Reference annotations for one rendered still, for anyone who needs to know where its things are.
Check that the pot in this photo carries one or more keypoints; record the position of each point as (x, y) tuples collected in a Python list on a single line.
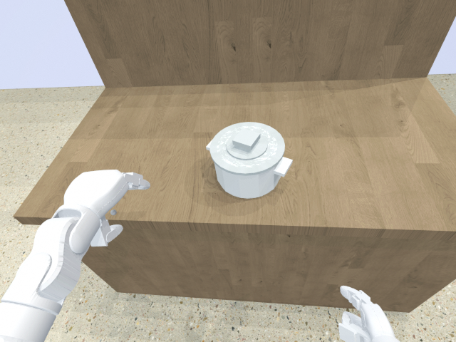
[(252, 186)]

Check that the knob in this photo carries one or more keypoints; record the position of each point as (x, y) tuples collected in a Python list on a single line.
[(246, 139)]

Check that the left robot hand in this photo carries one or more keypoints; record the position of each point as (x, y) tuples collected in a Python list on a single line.
[(100, 191)]

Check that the lid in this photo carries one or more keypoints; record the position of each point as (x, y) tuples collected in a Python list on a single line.
[(265, 155)]

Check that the table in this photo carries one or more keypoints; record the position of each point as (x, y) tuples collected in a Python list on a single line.
[(369, 201)]

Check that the right robot hand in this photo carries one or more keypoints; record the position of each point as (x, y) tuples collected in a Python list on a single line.
[(373, 321)]

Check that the robot left forearm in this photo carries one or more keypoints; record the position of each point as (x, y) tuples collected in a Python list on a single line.
[(50, 273)]

